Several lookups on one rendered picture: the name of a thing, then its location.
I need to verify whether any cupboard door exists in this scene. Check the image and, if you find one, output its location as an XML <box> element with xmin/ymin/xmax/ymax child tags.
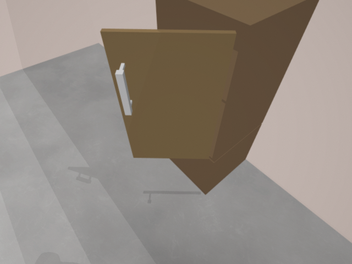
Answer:
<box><xmin>100</xmin><ymin>29</ymin><xmax>237</xmax><ymax>159</ymax></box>

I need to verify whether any handle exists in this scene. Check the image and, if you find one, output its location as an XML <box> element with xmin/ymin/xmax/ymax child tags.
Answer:
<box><xmin>115</xmin><ymin>63</ymin><xmax>133</xmax><ymax>116</ymax></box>

